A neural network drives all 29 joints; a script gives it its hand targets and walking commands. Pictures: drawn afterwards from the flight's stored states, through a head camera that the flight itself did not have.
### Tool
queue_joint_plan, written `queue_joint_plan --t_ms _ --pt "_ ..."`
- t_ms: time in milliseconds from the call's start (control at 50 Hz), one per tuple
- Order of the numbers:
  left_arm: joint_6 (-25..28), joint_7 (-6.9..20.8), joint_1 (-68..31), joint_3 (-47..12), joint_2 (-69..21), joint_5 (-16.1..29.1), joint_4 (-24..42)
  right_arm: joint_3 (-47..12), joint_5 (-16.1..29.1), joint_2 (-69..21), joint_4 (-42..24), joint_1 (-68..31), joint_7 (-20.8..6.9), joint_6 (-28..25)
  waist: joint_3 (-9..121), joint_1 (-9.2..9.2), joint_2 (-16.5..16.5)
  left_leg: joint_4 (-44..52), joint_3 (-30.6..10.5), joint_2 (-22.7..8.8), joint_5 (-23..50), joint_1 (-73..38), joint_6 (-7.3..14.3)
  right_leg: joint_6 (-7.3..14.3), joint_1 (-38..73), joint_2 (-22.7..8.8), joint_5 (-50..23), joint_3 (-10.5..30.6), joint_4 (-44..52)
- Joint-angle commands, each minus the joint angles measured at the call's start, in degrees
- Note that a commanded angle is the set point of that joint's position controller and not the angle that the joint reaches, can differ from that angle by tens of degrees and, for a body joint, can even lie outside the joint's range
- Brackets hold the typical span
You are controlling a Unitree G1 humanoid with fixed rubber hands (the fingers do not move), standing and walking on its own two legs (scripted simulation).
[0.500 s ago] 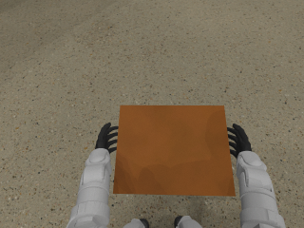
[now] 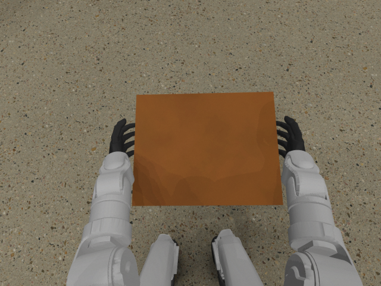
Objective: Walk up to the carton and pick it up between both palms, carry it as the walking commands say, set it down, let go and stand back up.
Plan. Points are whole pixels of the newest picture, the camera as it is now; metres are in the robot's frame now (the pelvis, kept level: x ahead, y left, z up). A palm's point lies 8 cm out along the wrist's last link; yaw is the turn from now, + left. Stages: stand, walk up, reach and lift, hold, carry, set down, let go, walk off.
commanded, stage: set down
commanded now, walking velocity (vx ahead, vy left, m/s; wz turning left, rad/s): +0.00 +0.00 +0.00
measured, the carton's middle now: (204, 154) +0.41 -0.03 -0.14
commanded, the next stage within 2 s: none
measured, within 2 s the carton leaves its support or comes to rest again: neither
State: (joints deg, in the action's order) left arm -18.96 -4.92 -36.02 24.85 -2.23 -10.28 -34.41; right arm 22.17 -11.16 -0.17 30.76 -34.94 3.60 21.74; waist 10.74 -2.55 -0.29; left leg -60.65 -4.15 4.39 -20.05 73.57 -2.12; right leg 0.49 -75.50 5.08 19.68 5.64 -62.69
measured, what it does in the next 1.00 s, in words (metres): lowers itself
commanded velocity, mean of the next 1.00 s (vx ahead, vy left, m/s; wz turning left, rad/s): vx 0.00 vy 0.00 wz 0.00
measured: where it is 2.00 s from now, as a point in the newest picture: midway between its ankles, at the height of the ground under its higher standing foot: (196, 274)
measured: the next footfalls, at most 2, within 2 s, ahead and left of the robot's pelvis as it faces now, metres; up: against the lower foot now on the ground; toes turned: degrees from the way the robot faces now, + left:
none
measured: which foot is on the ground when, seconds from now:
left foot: down 0.00-1.00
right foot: down 0.00-1.00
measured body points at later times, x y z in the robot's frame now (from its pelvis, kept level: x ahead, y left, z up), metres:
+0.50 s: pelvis -0.02 +0.02 -0.08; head +0.22 +0.01 +0.30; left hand +0.44 +0.17 -0.17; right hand +0.42 -0.21 -0.16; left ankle +0.07 +0.13 -0.64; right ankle +0.07 -0.10 -0.64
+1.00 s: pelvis -0.04 +0.01 -0.16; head +0.24 -0.01 +0.19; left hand +0.46 +0.17 -0.26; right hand +0.45 -0.21 -0.26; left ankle +0.07 +0.13 -0.64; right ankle +0.07 -0.10 -0.64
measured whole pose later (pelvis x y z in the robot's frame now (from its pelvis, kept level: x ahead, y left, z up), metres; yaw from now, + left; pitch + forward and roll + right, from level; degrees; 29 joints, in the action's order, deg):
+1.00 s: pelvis -0.04 +0.01 -0.16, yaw +1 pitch +44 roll +2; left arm -17.0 -10.6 -57.8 21.1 5.9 -1.7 -43.3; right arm 19.5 -3.6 9.9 40.9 -57.1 6.6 19.2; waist 6.0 -2.1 -1.5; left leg -95.7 -3.5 7.4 -26.9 112.6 -3.2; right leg -1.3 -113.6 5.8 26.4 3.7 -96.5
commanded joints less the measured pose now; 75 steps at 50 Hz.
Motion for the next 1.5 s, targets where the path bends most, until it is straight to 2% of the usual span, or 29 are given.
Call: queue_joint_plan --t_ms 0,20,40,60,100,140,160,220,320,380,440,640,660,680,740,780,900,980,1040,1080,1100,1120,1140,1160,1300,1360,1380,1400,1480 --pt "2.4 25.6 -34.4 -31.8 -46.5 8.3 0.6 -35.2 11.8 -54.5 -2.3 -35.9 -21.7 -2.9 53.6 3.69 5.5 -0.6 6.1 4.0 9.5 -7.4 4.6 -2.6 34.8 -0.5 -18.9 -0.9 3.8" --pt "2.6 25.6 -35.0 -31.5 -45.7 8.4 0.2 -35.6 12.6 -54.3 -3.2 -38.1 -21.4 -3.4 53.3 4.87 6.2 -1.3 5.9 3.8 9.4 -6.5 4.6 -2.7 33.0 -0.5 -18.5 -1.0 3.1" --pt "2.5 25.8 -35.5 -31.2 -45.4 8.5 -0.7 -34.0 12.0 -53.5 -1.6 -37.1 -20.9 -3.5 52.1 3.44 6.3 -1.9 5.7 3.7 8.5 -5.7 4.6 -2.9 31.4 -0.5 -17.9 -1.4 2.6" --pt "2.5 25.6 -35.4 -31.0 -45.7 8.6 -1.8 -33.6 11.9 -52.5 -1.5 -37.9 -20.8 -3.8 51.5 3.96 4.9 -2.1 5.7 3.6 8.9 -5.9 4.4 -2.6 29.2 -0.3 -17.3 -1.5 2.2" --pt "2.9 25.6 -36.9 -31.7 -46.3 9.4 -2.1 -32.3 11.3 -50.9 -1.2 -38.2 -20.0 -4.6 52.6 2.21 4.5 -3.7 5.9 3.6 8.0 -4.2 4.0 -2.4 27.3 0.0 -15.9 -2.1 1.1" --pt "3.0 25.1 -37.5 -31.5 -46.4 9.6 -3.1 -31.7 11.2 -49.3 -1.2 -39.7 -19.8 -5.2 53.6 1.95 3.3 -4.5 5.7 3.4 8.1 -4.3 3.7 -2.1 24.1 0.4 -15.5 -2.7 -0.7" --pt "3.3 25.0 -38.8 -32.4 -47.2 10.3 -2.6 -30.4 10.2 -48.3 -0.3 -39.3 -19.4 -5.3 54.0 0.02 3.1 -5.0 5.4 3.5 8.4 -3.7 3.5 -1.8 23.2 0.7 -15.9 -3.0 -1.2" --pt "3.3 24.1 -40.9 -32.7 -47.6 10.9 -3.8 -27.5 9.3 -46.2 2.6 -38.7 -19.3 -5.7 53.1 -1.93 0.7 -5.9 5.0 3.4 6.7 -2.8 2.7 -1.1 18.7 1.0 -13.0 -4.0 -3.0" --pt "4.1 21.6 -47.3 -38.2 -48.0 14.2 2.9 -30.1 12.5 -46.3 -1.5 -42.8 -19.3 -6.4 65.3 -2.42 -2.7 -10.8 5.4 3.4 11.3 -3.6 1.7 -0.4 17.5 1.6 -17.6 -5.3 -9.0" --pt "3.7 19.6 -47.2 -38.6 -47.8 14.4 4.3 -31.6 14.7 -46.0 -1.6 -44.9 -20.2 -5.9 67.8 0.18 -3.9 -12.9 5.5 3.6 12.5 -6.4 1.2 -0.8 13.5 1.8 -16.2 -5.8 -11.7" --pt "3.1 18.0 -46.9 -38.2 -48.8 14.5 3.4 -32.7 16.1 -43.2 -2.5 -48.0 -21.2 -5.6 69.7 1.09 -3.2 -14.5 4.7 3.6 13.0 -8.5 1.0 -0.6 8.5 2.1 -14.0 -6.9 -14.4" --pt "3.2 15.6 -50.8 -31.9 -46.5 13.3 -3.9 -26.4 13.3 -38.1 3.5 -51.8 -21.3 -6.0 60.1 -2.66 -0.2 -18.7 4.0 3.9 7.4 -1.8 0.6 -1.0 -3.7 2.2 -6.9 -9.0 -18.3" --pt "3.2 15.5 -51.4 -31.5 -46.3 13.2 -4.8 -26.1 12.9 -38.1 4.0 -52.5 -21.1 -6.2 59.6 -2.51 0.8 -19.4 4.1 3.9 6.4 0.1 0.7 -0.8 -3.5 2.2 -6.4 -9.1 -18.9" --pt "3.3 15.2 -50.6 -30.3 -46.5 12.1 -5.6 -26.1 13.1 -38.4 3.3 -53.8 -21.2 -6.5 58.9 -0.85 -1.4 -19.5 4.0 4.1 7.2 -1.1 0.8 -1.0 -6.3 2.1 -6.4 -9.0 -19.7" --pt "4.1 15.0 -56.4 -30.3 -43.4 12.8 -3.8 -24.9 13.3 -38.3 4.8 -54.9 -20.5 -6.6 60.0 -1.9 0.2 -21.8 4.7 4.1 6.5 2.5 0.9 -1.3 -5.6 2.3 -7.0 -9.1 -21.0" --pt "4.1 14.9 -57.3 -30.7 -43.4 13.1 -3.6 -25.9 13.9 -38.1 2.3 -57.6 -19.8 -6.8 61.9 -1.91 -0.8 -23.2 5.6 4.4 6.0 3.7 0.9 -1.3 -4.2 2.3 -7.0 -8.9 -21.9" --pt "4.2 15.3 -64.2 -33.5 -41.7 16.2 1.1 -29.5 16.5 -40.1 0.3 -62.0 -17.8 -6.0 69.7 -0.49 -1.1 -28.0 7.4 5.0 5.8 7.2 1.2 -1.8 0.5 2.1 -8.5 -8.1 -25.9" --pt "3.9 15.4 -68.6 -35.6 -39.5 17.9 5.3 -32.2 18.6 -40.2 -3.7 -65.1 -16.8 -5.2 77.0 -0.66 0.9 -31.0 8.4 5.0 6.8 8.1 1.7 -2.2 4.5 2.4 -10.8 -8.3 -28.2" --pt "2.9 16.0 -69.5 -35.9 -39.9 18.3 3.0 -31.6 17.9 -40.5 -1.6 -65.3 -15.9 -4.4 75.7 -1.44 1.3 -32.1 8.6 4.8 2.6 11.0 1.9 -1.9 4.5 2.1 -7.8 -8.0 -28.9" --pt "2.4 16.5 -70.2 -35.3 -39.3 17.7 1.7 -32.3 18.1 -40.5 -1.9 -67.7 -15.6 -4.2 74.7 0.35 0.9 -33.1 8.9 4.6 1.6 13.0 2.2 -1.8 3.2 2.0 -6.9 -7.8 -30.0" --pt "2.3 16.6 -69.5 -35.7 -39.9 17.9 1.4 -33.5 19.0 -39.7 -5.1 -70.0 -15.3 -4.6 77.5 0.26 1.6 -33.8 8.9 4.8 3.0 13.5 2.1 -1.9 5.5 2.0 -8.7 -7.9 -30.6" --pt "1.9 16.8 -68.3 -34.6 -40.4 17.4 -1.2 -33.4 18.5 -39.9 -2.8 -69.5 -15.2 -4.1 75.1 0.32 2.1 -34.1 9.1 4.7 1.7 15.2 2.2 -2.0 5.4 1.9 -7.6 -7.7 -30.5" --pt "2.3 16.8 -70.7 -35.6 -39.5 18.5 1.8 -35.2 20.2 -39.8 -5.8 -72.9 -15.2 -4.4 78.4 1.16 2.7 -34.9 8.9 4.6 3.1 14.2 2.5 -2.2 6.0 1.9 -9.4 -8.0 -32.0" --pt "2.1 17.0 -70.0 -35.0 -40.7 18.9 0.9 -34.8 19.6 -39.3 -5.8 -72.3 -14.9 -4.3 79.5 0.02 2.4 -35.8 9.3 4.7 3.0 14.5 2.3 -2.2 7.5 1.7 -9.4 -7.8 -32.1" --pt "2.7 17.1 -74.2 -33.1 -37.7 19.1 0.8 -34.8 20.4 -39.8 -4.2 -75.6 -14.2 -4.3 79.3 1.71 6.0 -38.5 9.2 4.4 1.8 18.4 2.8 -2.4 7.7 1.6 -9.9 -7.6 -34.9" --pt "3.1 16.6 -77.8 -35.5 -36.9 20.6 4.2 -35.6 22.1 -39.1 -6.0 -77.6 -14.1 -4.8 86.4 1.34 4.9 -40.3 9.0 4.2 4.8 14.5 2.6 -2.0 9.2 1.4 -13.0 -8.4 -37.5" --pt "3.3 16.4 -78.2 -35.4 -36.2 20.7 5.4 -35.9 22.6 -38.1 -7.0 -78.0 -13.9 -5.0 88.8 2.5 4.4 -41.1 9.4 4.0 5.9 13.8 2.5 -1.8 10.1 1.5 -14.1 -7.9 -38.1" --pt "3.2 16.0 -79.2 -35.8 -35.4 21.0 6.1 -36.3 23.3 -37.5 -7.5 -79.0 -13.6 -5.1 90.0 1.86 4.3 -41.6 9.2 3.9 5.8 12.8 2.5 -1.8 10.6 1.4 -14.2 -8.2 -38.7" --pt "2.5 15.0 -82.4 -37.2 -33.4 21.4 8.5 -36.8 24.7 -33.5 -10.4 -84.7 -12.9 -5.0 98.5 2.81 2.5 -43.2 9.3 3.5 5.7 6.6 2.4 -1.2 12.8 1.1 -12.6 -8.6 -40.9"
